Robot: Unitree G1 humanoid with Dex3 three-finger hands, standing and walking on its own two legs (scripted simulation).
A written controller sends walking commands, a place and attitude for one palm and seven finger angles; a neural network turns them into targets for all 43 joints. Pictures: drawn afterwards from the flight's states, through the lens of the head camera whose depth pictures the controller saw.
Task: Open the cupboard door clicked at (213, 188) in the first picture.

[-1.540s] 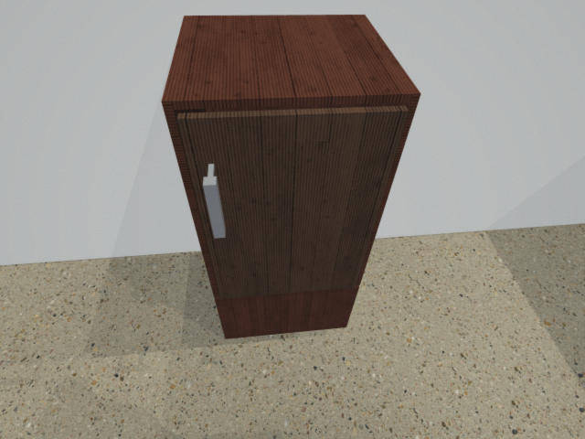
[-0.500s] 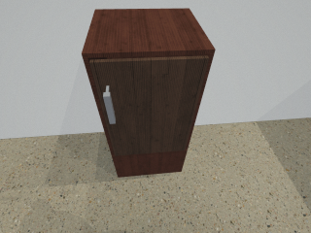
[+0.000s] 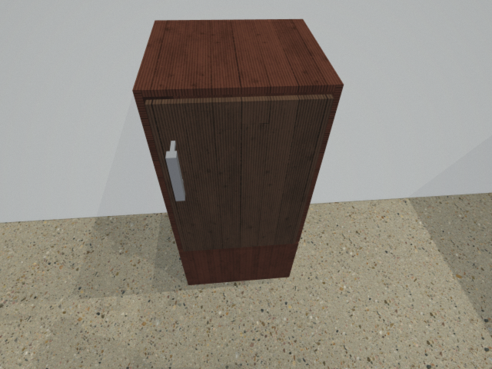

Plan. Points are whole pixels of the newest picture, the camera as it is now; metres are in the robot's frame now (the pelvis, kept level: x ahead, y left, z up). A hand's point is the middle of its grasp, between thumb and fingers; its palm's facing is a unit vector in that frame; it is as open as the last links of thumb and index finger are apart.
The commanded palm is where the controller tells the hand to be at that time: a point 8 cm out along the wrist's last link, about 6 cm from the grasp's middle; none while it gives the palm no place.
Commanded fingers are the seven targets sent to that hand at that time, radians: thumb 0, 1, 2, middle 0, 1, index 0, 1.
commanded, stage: shuffle to correct the standing spot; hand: left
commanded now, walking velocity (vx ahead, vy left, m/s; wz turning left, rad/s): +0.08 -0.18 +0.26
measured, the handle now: (176, 171) +0.55 +0.20 -0.03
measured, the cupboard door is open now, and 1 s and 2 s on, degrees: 0 0 0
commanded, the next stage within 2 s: come to a stop and stand still in 0.36 s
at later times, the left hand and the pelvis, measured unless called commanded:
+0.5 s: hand out of the picture -0.02 +0.12 -0.19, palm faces +0.12 -0.98 -0.19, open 7.3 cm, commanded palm none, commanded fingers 0.00 0.90 0.90 -0.20 -0.30 -0.20 -0.30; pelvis +0.03 -0.05 -0.01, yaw +5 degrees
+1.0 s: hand out of the picture +0.01 +0.12 -0.19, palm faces +0.17 -0.96 -0.22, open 7.3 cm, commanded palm none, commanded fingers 0.00 0.90 0.90 -0.20 -0.30 -0.20 -0.30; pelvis +0.01 -0.06 -0.02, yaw +7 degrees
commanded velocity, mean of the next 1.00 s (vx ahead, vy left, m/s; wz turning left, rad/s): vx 0.00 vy -0.05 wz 0.11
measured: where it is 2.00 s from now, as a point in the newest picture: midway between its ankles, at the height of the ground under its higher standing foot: outside the picture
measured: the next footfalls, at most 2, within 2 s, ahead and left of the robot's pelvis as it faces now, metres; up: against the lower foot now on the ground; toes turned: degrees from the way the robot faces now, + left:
left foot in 0.72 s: +0.08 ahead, +0.06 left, +0.00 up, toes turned +10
